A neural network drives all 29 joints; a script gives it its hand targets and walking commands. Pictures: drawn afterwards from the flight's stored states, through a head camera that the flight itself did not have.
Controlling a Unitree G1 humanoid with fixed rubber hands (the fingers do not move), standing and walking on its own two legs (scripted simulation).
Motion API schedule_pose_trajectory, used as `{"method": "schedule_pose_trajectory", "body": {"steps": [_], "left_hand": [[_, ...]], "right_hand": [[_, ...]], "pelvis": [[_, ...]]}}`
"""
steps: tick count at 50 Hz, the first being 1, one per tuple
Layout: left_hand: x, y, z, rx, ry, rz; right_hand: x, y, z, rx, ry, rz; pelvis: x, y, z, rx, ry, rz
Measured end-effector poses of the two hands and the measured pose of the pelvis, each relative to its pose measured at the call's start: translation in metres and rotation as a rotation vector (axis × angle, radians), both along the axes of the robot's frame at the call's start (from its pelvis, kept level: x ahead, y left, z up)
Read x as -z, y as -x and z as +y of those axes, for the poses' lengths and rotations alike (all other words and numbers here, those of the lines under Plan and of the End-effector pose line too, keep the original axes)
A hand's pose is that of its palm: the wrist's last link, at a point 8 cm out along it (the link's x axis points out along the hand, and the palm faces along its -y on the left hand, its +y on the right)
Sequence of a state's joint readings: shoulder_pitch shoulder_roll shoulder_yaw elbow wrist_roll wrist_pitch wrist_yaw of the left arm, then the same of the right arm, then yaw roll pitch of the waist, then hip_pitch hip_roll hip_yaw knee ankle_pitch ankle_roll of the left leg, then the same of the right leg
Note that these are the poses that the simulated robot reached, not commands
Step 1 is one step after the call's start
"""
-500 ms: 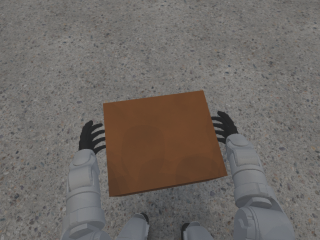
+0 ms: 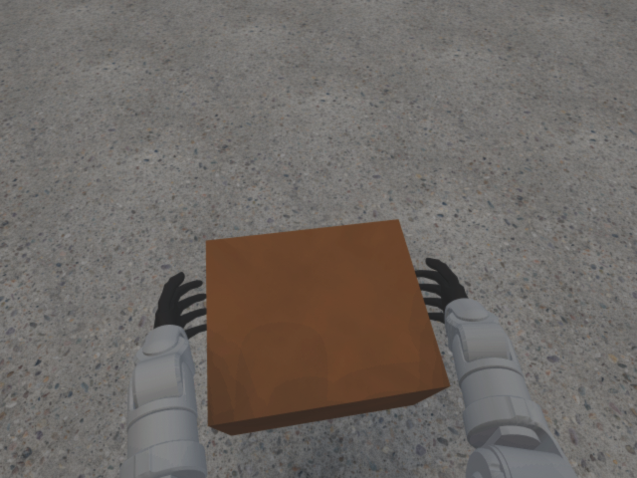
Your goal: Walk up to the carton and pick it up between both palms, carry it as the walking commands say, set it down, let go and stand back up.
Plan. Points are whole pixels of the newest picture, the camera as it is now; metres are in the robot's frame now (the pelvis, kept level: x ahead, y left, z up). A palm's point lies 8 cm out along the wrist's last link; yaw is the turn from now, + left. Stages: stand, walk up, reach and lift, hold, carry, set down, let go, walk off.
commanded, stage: reach and lift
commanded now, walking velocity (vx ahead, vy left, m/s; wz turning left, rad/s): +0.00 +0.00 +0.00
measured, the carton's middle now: (315, 327) +0.33 +0.06 -0.09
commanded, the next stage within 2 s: none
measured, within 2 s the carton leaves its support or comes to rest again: neither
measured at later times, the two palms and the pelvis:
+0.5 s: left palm (165, 316) +0.26 +0.22 +0.06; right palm (477, 300) +0.33 -0.15 +0.05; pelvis +0.02 +0.00 +0.01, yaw +0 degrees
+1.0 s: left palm (184, 302) +0.28 +0.20 +0.06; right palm (503, 310) +0.31 -0.17 +0.06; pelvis +0.01 +0.00 +0.01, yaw +1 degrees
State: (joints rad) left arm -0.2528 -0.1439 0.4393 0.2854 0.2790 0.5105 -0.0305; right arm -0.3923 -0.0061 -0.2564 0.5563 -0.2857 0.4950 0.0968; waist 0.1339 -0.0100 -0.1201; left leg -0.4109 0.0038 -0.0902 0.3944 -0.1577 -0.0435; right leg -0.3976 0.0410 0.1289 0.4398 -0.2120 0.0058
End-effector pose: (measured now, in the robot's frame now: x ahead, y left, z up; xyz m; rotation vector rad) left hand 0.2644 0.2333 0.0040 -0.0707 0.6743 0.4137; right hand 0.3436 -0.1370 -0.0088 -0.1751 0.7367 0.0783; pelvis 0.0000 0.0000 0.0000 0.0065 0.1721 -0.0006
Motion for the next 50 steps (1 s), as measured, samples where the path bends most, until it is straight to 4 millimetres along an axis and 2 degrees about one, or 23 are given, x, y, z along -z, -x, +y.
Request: {"method": "schedule_pose_trajectory", "body": {"steps": [13, 26, 41, 50], "left_hand": [[-0.028, 0.005, -0.003, 0.011, -0.009, -0.019], [-0.057, 0.004, -0.012, 0.042, -0.028, -0.047], [-0.060, -0.005, -0.027, 0.115, -0.023, -0.038], [-0.060, -0.014, -0.030, 0.150, -0.021, -0.036]], "right_hand": [[-0.031, 0.008, -0.003, 0.004, 0.014, -0.023], [-0.058, 0.018, -0.012, 0.052, 0.014, -0.052], [-0.066, 0.032, -0.031, 0.122, 0.024, -0.041], [-0.067, 0.033, -0.035, 0.150, 0.027, -0.041]], "pelvis": [[-0.008, -0.014, 0.001, -0.006, -0.003, -0.116], [-0.011, -0.019, -0.001, -0.006, -0.006, -0.218], [-0.011, -0.012, -0.002, -0.011, -0.002, -0.263], [-0.012, -0.011, 0.003, -0.010, -0.002, -0.257]]}}
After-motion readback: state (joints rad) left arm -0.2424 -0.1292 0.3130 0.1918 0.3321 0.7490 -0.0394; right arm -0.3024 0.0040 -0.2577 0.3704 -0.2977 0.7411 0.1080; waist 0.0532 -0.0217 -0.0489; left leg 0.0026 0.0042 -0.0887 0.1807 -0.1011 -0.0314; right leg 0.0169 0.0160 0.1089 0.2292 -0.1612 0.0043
